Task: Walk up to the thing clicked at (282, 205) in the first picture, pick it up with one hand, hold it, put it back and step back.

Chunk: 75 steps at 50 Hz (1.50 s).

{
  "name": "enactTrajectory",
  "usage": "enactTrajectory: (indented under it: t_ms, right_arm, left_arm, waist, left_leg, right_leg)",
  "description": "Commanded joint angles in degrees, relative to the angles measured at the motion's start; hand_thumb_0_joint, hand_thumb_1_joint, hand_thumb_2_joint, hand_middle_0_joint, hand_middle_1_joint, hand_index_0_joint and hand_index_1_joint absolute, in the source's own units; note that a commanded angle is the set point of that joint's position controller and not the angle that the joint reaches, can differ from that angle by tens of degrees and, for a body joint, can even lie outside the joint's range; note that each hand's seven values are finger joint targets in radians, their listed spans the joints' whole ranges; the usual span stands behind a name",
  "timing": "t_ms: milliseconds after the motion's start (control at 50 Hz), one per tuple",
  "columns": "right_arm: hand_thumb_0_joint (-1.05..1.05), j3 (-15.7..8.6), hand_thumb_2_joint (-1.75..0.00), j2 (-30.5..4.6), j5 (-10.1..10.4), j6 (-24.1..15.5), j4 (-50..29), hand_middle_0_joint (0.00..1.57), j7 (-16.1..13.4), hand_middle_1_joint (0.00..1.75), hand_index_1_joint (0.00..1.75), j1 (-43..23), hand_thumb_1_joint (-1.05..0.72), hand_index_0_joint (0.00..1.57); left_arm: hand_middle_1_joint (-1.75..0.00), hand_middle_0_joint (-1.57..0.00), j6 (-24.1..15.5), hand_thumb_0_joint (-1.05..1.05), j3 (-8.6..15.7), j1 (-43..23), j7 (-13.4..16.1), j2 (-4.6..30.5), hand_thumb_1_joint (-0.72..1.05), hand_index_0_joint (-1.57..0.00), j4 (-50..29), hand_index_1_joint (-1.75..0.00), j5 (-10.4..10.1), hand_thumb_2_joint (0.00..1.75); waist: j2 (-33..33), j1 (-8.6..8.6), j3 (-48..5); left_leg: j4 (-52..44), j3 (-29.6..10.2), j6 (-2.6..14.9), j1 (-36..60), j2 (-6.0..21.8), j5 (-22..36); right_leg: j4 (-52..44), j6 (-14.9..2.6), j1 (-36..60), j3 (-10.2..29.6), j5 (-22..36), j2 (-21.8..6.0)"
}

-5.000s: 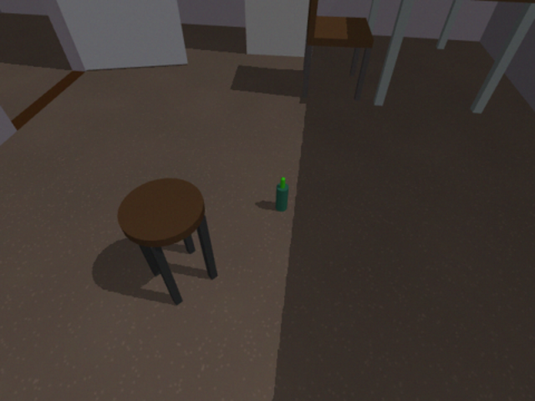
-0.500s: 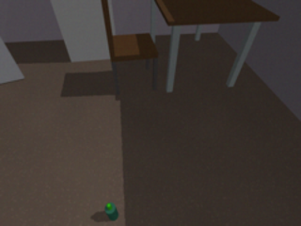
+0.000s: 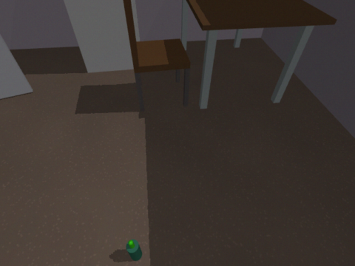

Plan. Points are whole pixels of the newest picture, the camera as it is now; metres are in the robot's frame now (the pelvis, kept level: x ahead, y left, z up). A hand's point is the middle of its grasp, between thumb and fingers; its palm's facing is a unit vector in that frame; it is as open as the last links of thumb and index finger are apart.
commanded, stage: walk up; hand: left
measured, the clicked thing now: (133, 248) +0.36 +0.21 -0.68
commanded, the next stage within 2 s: stand in 0.06 s
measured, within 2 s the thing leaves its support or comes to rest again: neither
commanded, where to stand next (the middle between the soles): +0.00 +0.00 m, yaw +0 degrees
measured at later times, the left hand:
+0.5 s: hand out of the picture +0.08 +0.25 -0.15, palm faces -0.03 -0.94 -0.35, open 7.4 cm
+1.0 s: hand out of the picture +0.09 +0.25 -0.15, palm faces -0.05 -0.94 -0.35, open 7.4 cm
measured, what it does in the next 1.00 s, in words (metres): stands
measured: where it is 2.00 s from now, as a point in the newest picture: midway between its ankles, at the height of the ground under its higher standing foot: outside the picture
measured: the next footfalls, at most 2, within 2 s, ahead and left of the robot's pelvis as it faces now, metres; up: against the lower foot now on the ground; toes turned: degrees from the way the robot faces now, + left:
none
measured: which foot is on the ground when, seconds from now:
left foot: down 0.00-1.00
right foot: down 0.00-1.00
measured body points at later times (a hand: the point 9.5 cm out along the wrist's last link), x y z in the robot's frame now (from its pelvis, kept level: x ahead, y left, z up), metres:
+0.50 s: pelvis +0.01 +0.00 +0.00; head +0.01 -0.01 +0.45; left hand +0.09 +0.30 -0.13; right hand +0.09 -0.30 -0.13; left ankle +0.01 +0.13 -0.75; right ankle +0.00 -0.13 -0.75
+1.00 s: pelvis +0.01 -0.01 +0.00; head +0.02 -0.01 +0.45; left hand +0.09 +0.29 -0.13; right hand +0.08 -0.31 -0.13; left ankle +0.01 +0.13 -0.75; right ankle +0.00 -0.13 -0.75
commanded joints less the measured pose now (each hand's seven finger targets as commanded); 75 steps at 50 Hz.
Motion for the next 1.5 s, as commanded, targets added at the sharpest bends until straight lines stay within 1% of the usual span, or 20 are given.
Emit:
enactTrajectory:
  t_ms: [0,80,180,280,320,400,460,520,580,640,760,840,880,940,1080,1120,1180,1340,1400,1480]
  right_arm:
    - [0.00,-2.3,-0.90,-12.2,0.3,-1.4,-3.7,0.20,-1.0,0.30,0.30,-2.7,-0.90,0.20]
    - [0.00,-2.5,-0.90,-12.2,-0.2,-1.5,-4.1,0.20,-1.1,0.30,0.30,-3.1,-0.90,0.20]
    - [0.00,-2.5,-0.90,-12.1,0.0,-1.3,-4.3,0.20,-1.1,0.30,0.30,-3.3,-0.90,0.20]
    - [0.00,-2.7,-0.90,-12.5,0.0,-1.4,-4.5,0.20,-1.0,0.30,0.30,-3.1,-0.90,0.20]
    - [0.00,-2.5,-0.90,-12.1,0.0,-1.3,-4.6,0.20,-1.0,0.30,0.30,-2.6,-0.90,0.20]
    - [0.00,-2.6,-0.90,-12.2,0.0,-1.1,-4.9,0.20,-0.9,0.30,0.30,-3.0,-0.90,0.20]
    - [0.00,-2.6,-0.90,-12.4,0.0,-1.1,-4.7,0.20,-0.9,0.30,0.30,-2.5,-0.90,0.20]
    - [0.00,-2.5,-0.90,-12.4,-0.1,-1.2,-5.0,0.20,-0.9,0.30,0.30,-2.4,-0.90,0.20]
    - [0.00,-2.5,-0.90,-12.2,0.0,-1.2,-4.9,0.20,-0.8,0.30,0.30,-2.2,-0.90,0.20]
    - [0.00,-2.4,-0.90,-12.3,0.1,-1.1,-4.8,0.20,-0.9,0.30,0.30,-2.1,-0.90,0.20]
    - [0.00,-2.5,-0.90,-12.4,0.0,-1.0,-4.8,0.20,-1.0,0.30,0.30,-1.5,-0.90,0.20]
    - [0.00,-2.4,-0.90,-12.2,0.0,-1.0,-4.7,0.20,-1.0,0.30,0.30,-1.6,-0.90,0.20]
    - [0.00,-2.5,-0.90,-12.4,-0.1,-1.0,-4.8,0.20,-1.0,0.30,0.30,-1.4,-0.90,0.20]
    - [0.00,-2.2,-0.90,-12.0,0.0,-1.1,-4.7,0.20,-0.9,0.30,0.30,-1.2,-0.90,0.20]
    - [0.00,-2.5,-0.90,-12.7,-0.1,-1.3,-5.1,0.20,-1.1,0.30,0.30,-1.4,-0.90,0.20]
    - [0.00,-2.4,-0.90,-12.5,0.0,-1.3,-4.8,0.20,-1.1,0.30,0.30,-1.5,-0.90,0.20]
    - [0.00,-2.5,-0.90,-12.5,0.1,-1.1,-5.1,0.20,-1.0,0.30,0.30,-1.4,-0.90,0.20]
    - [0.00,-2.5,-0.90,-12.3,0.1,-1.0,-5.2,0.20,-1.0,0.30,0.30,-1.2,-0.90,0.20]
    - [0.00,-2.7,-0.90,-12.5,0.0,-1.0,-5.4,0.20,-1.0,0.30,0.30,-1.0,-0.90,0.20]
    - [0.00,-2.5,-0.90,-12.2,0.0,-1.1,-5.3,0.20,-1.0,0.30,0.30,-1.2,-0.90,0.20]
  left_arm:
    - [-0.30,-0.20,-1.2,0.00,2.2,-2.8,0.8,12.1,0.90,-0.20,-3.9,-0.30,-0.3,0.90]
    - [-0.30,-0.20,-1.5,0.00,1.8,-2.1,0.9,12.5,0.90,-0.20,-4.3,-0.30,-0.1,0.90]
    - [-0.30,-0.20,-1.5,0.00,1.6,-1.7,0.9,12.7,0.90,-0.20,-4.6,-0.30,-0.1,0.90]
    - [-0.30,-0.20,-1.9,0.00,1.4,-1.3,1.0,12.6,0.90,-0.20,-5.2,-0.30,-0.1,0.90]
    - [-0.30,-0.20,-1.8,0.00,1.5,-1.5,1.1,12.9,0.90,-0.20,-5.2,-0.30,-0.1,0.90]
    - [-0.30,-0.20,-1.8,0.00,1.4,-0.8,1.1,13.2,0.90,-0.20,-5.3,-0.30,-0.1,0.90]
    - [-0.30,-0.20,-1.7,0.00,1.4,-1.2,1.1,13.0,0.90,-0.20,-5.4,-0.30,-0.1,0.90]
    - [-0.30,-0.20,-1.6,0.00,1.4,-1.0,1.0,13.3,0.90,-0.20,-5.7,-0.30,-0.1,0.90]
    - [-0.30,-0.20,-1.8,0.00,1.3,-0.8,1.1,13.2,0.90,-0.20,-5.8,-0.30,-0.2,0.90]
    - [-0.30,-0.20,-1.8,0.00,1.2,-0.7,1.1,13.3,0.90,-0.20,-5.9,-0.30,-0.1,0.90]
    - [-0.30,-0.20,-1.8,0.00,1.3,-0.6,1.2,13.6,0.90,-0.20,-6.0,-0.30,-0.1,0.90]
    - [-0.30,-0.20,-1.7,0.00,1.2,-0.5,1.1,13.3,0.90,-0.20,-5.9,-0.30,-0.2,0.90]
    - [-0.30,-0.20,-1.6,0.00,1.2,-0.5,1.1,13.3,0.90,-0.20,-6.1,-0.30,-0.1,0.90]
    - [-0.30,-0.20,-1.5,0.00,1.2,-0.2,1.1,13.3,0.90,-0.20,-6.0,-0.30,-0.1,0.90]
    - [-0.30,-0.20,-1.7,0.00,1.3,-0.1,1.1,13.3,0.90,-0.20,-6.4,-0.30,-0.1,0.90]
    - [-0.30,-0.20,-1.6,0.00,1.1,-0.1,1.1,13.0,0.90,-0.20,-6.3,-0.30,-0.2,0.90]
    - [-0.30,-0.20,-1.8,0.00,1.1,0.5,1.2,13.2,0.90,-0.20,-6.2,-0.30,0.0,0.90]
    - [-0.30,-0.20,-1.7,0.00,1.2,0.0,1.2,13.3,0.90,-0.20,-6.2,-0.30,-0.2,0.90]
    - [-0.30,-0.20,-1.8,0.00,1.3,0.2,1.3,13.7,0.90,-0.20,-6.5,-0.30,-0.1,0.90]
    - [-0.30,-0.20,-1.6,0.00,1.4,0.1,1.2,13.6,0.90,-0.20,-6.5,-0.30,-0.1,0.90]
  waist:
    - [-0.4,0.26,-5.0]
    - [-0.4,0.24,-6.3]
    - [-0.7,0.28,-4.0]
    - [-0.7,0.19,-5.7]
    - [-0.8,0.06,-4.3]
    - [-1.1,0.28,-4.7]
    - [-0.9,0.18,-3.0]
    - [-0.5,0.27,-3.7]
    - [-1.2,0.27,-4.8]
    - [-1.1,0.23,-4.3]
    - [-1.0,0.08,-4.7]
    - [-1.5,0.28,-3.3]
    - [-0.8,0.15,-3.6]
    - [-0.4,0.36,-2.9]
    - [-0.2,0.39,-5.4]
    - [-0.4,0.46,-3.9]
    - [-1.3,0.40,-4.9]
    - [-0.8,0.25,-2.6]
    - [-1.1,0.14,-4.3]
    - [-0.8,0.21,-3.1]
  left_leg:
    - [-2.9,-5.0,2.06,0.9,5.8,7.3]
    - [-2.6,-4.9,1.76,3.4,6.6,10.5]
    - [-3.5,-5.0,1.71,2.1,6.0,7.0]
    - [-2.5,-4.7,1.91,4.2,6.3,10.4]
    - [-3.3,-4.7,1.78,2.5,6.1,8.7]
    - [-3.0,-4.7,1.90,3.7,6.3,9.0]
    - [-3.7,-4.7,1.74,1.7,5.7,5.8]
    - [-3.8,-4.8,1.64,1.5,5.8,6.1]
    - [-2.9,-4.9,1.79,3.1,6.2,8.8]
    - [-2.9,-4.7,1.70,2.7,5.8,7.0]
    - [-2.9,-4.7,1.73,3.6,6.2,9.5]
    - [-3.2,-4.7,1.52,2.6,6.0,6.8]
    - [-3.2,-4.4,1.61,2.5,5.9,6.8]
    - [-3.8,-4.6,1.54,1.4,5.8,5.7]
    - [-2.7,-4.3,1.63,4.4,6.3,11.1]
    - [-3.1,-4.4,1.55,3.6,6.2,10.0]
    - [-2.4,-4.2,1.97,4.5,6.4,10.9]
    - [-3.3,-4.3,1.68,2.8,6.1,8.2]
    - [-2.7,-4.1,1.83,3.9,6.2,8.9]
    - [-3.4,-4.2,1.58,2.8,6.0,7.6]
  right_leg:
    - [-2.4,-1.45,1.6,4.6,6.3,-5.9]
    - [-1.7,-1.71,1.3,4.8,7.9,-6.4]
    - [-2.5,-1.51,0.3,4.9,5.3,-6.3]
    - [-2.3,-1.51,1.1,4.9,8.9,-6.6]
    - [-2.7,-1.45,1.3,4.9,7.6,-6.5]
    - [-2.5,-1.61,0.7,4.6,7.0,-6.4]
    - [-3.4,-1.62,0.5,5.0,4.3,-6.4]
    - [-2.9,-1.82,1.3,5.1,5.3,-6.5]
    - [-2.6,-1.79,1.3,4.8,6.8,-6.5]
    - [-3.0,-1.64,1.1,5.2,6.4,-6.5]
    - [-2.3,-1.82,1.3,4.9,9.0,-6.5]
    - [-2.9,-1.74,0.3,5.0,5.5,-6.2]
    - [-2.8,-1.90,0.5,5.2,6.8,-6.4]
    - [-2.8,-1.86,0.9,5.2,5.4,-6.2]
    - [-1.7,-2.02,1.6,5.0,10.3,-6.5]
    - [-2.3,-1.91,0.8,5.1,8.9,-6.3]
    - [-2.2,-1.84,1.5,4.9,10.9,-6.5]
    - [-2.8,-1.98,0.7,4.9,7.5,-6.1]
    - [-2.6,-2.11,1.3,5.3,9.1,-6.5]
    - [-2.7,-2.00,1.1,5.2,7.6,-6.2]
